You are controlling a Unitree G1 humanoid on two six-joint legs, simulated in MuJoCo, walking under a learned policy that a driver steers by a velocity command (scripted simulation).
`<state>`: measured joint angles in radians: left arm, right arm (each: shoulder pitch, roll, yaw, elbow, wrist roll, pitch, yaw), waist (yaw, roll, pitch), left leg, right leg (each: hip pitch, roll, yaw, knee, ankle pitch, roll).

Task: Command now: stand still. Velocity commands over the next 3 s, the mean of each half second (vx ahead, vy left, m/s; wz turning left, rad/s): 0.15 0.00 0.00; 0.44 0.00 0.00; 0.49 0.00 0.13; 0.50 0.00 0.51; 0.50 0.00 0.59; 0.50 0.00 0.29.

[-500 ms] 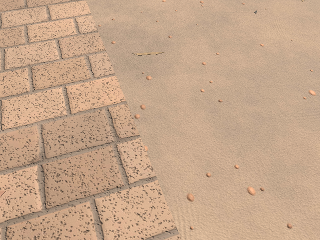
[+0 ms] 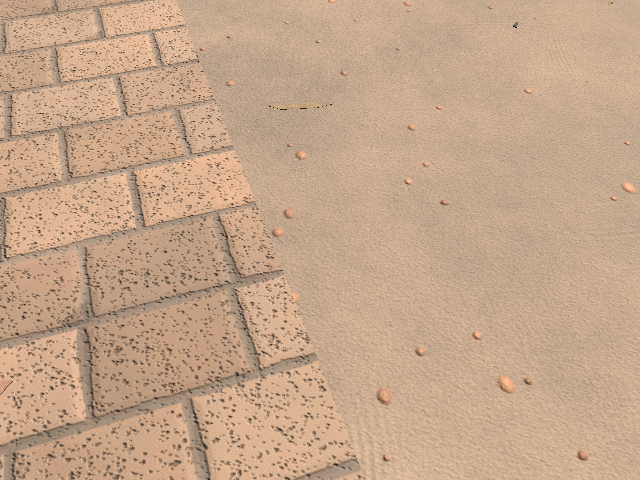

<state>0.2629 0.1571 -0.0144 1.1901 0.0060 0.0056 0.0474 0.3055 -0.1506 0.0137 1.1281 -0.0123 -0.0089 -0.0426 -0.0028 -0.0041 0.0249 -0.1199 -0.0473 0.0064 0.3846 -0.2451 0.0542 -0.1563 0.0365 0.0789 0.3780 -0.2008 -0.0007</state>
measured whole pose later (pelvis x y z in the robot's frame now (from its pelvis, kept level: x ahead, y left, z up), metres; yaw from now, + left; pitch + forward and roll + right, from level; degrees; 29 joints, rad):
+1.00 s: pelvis +0.31 -0.06 -0.02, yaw -1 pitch +1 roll +0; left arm 0.52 0.14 0.01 1.13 0.02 -0.11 0.02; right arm -0.01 -0.17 -0.03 0.91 -0.02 -0.06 0.02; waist 0.05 0.01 0.07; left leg -0.53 -0.02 0.13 0.57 -0.11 0.12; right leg 0.18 0.06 -0.05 0.24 -0.42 -0.06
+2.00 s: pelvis +0.86 -0.05 -0.01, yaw +22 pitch +1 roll -1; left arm 0.43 0.19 0.05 0.98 0.02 -0.11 0.01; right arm 0.05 -0.21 -0.05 0.81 -0.04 0.00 0.07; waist 0.05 0.03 0.05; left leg -0.64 0.08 0.08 0.75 -0.06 0.09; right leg 0.05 0.00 -0.28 0.25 -0.31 -0.02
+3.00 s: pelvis +1.32 +0.25 +0.00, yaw +47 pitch +1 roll -1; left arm 0.42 0.23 0.04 0.90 0.01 -0.09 -0.02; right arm 0.13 -0.25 -0.03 0.77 -0.04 -0.03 0.05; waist 0.05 0.05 0.02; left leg -0.62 0.07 -0.01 0.82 -0.13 0.03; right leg -0.05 0.06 -0.07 0.23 -0.22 -0.04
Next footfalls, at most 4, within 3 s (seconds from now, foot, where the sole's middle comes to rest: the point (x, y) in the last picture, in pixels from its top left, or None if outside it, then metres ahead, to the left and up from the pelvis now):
0.54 right None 0.15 -0.13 -0.78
1.02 left None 0.50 0.01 -0.78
1.56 right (393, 355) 0.82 -0.15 -0.78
2.12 left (284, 289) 1.02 0.11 -0.78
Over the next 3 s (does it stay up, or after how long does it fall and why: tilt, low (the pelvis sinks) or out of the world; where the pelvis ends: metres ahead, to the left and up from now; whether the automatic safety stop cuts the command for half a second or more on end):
stays up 1.32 0.25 0.00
